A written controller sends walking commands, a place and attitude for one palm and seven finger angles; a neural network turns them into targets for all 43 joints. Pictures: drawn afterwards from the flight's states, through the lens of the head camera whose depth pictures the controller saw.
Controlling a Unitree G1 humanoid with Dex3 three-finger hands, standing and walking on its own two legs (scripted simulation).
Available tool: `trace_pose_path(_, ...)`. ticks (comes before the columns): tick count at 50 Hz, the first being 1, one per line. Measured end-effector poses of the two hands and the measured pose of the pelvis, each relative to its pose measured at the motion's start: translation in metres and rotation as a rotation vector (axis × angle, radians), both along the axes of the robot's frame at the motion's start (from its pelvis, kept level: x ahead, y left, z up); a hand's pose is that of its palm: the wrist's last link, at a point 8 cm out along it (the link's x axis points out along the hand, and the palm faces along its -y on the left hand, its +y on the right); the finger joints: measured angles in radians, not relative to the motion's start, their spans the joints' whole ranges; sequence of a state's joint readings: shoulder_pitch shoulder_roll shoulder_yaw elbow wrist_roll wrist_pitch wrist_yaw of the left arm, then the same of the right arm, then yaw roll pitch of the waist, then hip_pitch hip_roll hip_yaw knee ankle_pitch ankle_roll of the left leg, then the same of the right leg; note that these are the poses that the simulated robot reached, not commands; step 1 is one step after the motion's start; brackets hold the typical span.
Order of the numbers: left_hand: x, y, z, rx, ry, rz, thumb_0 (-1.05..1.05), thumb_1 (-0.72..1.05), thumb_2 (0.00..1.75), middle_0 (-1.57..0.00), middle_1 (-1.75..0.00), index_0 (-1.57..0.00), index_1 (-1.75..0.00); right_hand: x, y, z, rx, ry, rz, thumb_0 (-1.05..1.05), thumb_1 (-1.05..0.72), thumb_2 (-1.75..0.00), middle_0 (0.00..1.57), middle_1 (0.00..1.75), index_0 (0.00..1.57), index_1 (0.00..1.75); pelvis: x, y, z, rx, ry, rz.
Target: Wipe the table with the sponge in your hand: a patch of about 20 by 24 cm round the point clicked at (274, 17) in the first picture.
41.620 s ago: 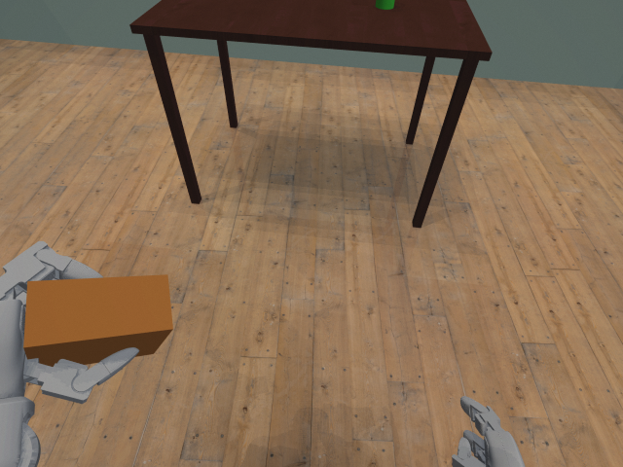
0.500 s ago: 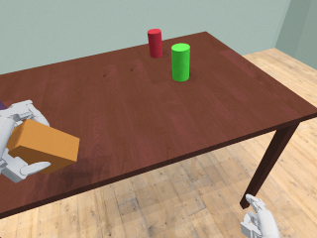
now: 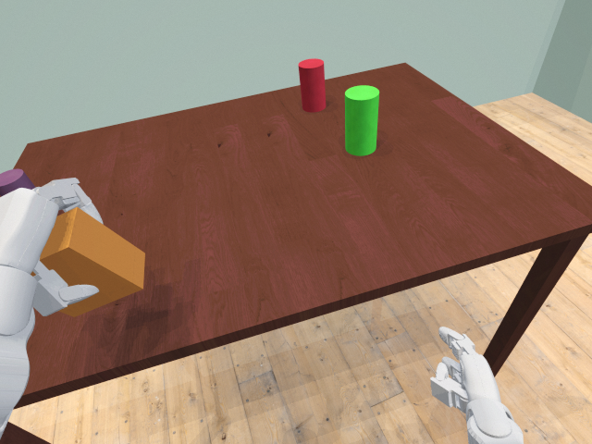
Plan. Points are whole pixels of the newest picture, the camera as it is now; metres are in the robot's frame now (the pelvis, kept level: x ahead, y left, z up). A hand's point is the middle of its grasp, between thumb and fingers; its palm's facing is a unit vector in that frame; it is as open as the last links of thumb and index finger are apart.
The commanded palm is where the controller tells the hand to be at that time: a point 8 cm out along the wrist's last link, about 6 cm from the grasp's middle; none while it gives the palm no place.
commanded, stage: turn the palm down, sponge in hand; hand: left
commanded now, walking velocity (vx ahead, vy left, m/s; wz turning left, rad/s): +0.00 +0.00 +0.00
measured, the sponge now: (87, 272) +0.24 +0.29 +0.16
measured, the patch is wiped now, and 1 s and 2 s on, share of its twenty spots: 0.00 0.00 0.00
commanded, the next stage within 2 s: move the sponge above the wiping area in 0.88 s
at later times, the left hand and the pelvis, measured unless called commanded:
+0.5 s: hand (48, 250) +0.23 +0.31 +0.21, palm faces +0.23 -0.09 -0.97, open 9.8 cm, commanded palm +0.18 +0.30 +0.28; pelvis -0.01 +0.02 +0.01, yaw +0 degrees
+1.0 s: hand (57, 253) +0.23 +0.30 +0.21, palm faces +0.22 -0.06 -0.97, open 9.8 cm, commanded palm +0.18 +0.29 +0.28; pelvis -0.01 +0.01 +0.01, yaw +0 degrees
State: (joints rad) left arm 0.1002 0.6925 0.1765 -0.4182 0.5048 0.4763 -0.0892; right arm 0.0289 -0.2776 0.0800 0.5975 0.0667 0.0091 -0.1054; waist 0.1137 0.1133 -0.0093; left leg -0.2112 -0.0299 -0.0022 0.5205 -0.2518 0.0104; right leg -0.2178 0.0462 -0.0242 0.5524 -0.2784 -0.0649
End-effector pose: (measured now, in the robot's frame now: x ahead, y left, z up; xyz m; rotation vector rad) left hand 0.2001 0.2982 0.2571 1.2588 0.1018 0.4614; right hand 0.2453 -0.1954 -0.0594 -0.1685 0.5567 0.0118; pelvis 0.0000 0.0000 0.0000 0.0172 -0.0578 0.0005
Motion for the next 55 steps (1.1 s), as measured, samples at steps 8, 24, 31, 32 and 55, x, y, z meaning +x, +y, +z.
trace_pose_path(8,-0.002,-0.003,-0.004,0.061,0.055,-0.034,0.0,-0.5,1.05,-0.76,-1.36,-0.78,-1.36,0.013,0.029,0.013,-0.005,-0.027,0.063,0.01,-0.9,-0.9,0.2,0.3,0.2,0.3,-0.006,0.01,0.004,-0.005,-0.014,0.008)
trace_pose_path(24,0.0,0.006,0.006,0.139,0.046,0.026,0.0,-0.5,1.05,-0.76,-1.36,-0.78,-1.36,0.008,0.04,0.015,0.008,-0.008,0.079,0.01,-0.9,-0.9,0.2,0.3,0.2,0.3,-0.014,0.02,0.007,-0.004,-0.02,-0.002)
trace_pose_path(31,-0.003,0.003,0.0,0.16,0.059,0.021,0.0,-0.5,1.05,-0.76,-1.36,-0.78,-1.36,0.007,0.043,0.012,0.006,0.003,0.095,0.01,-0.9,-0.9,0.2,0.3,0.2,0.3,-0.015,0.019,0.007,-0.004,-0.027,-0.005)
trace_pose_path(32,-0.004,0.003,0.001,0.162,0.056,0.023,0.0,-0.5,1.05,-0.76,-1.36,-0.78,-1.36,0.007,0.043,0.012,0.007,0.003,0.097,0.01,-0.9,-0.9,0.2,0.3,0.2,0.3,-0.015,0.019,0.007,-0.004,-0.028,-0.004)
trace_pose_path(55,0.001,-0.009,0.002,0.172,0.065,0.032,0.0,-0.5,1.05,-0.76,-1.36,-0.78,-1.36,0.009,0.024,0.013,0.014,-0.014,0.073,0.01,-0.9,-0.9,0.2,0.3,0.2,0.3,-0.012,0.008,0.007,0.0,-0.026,-0.005)
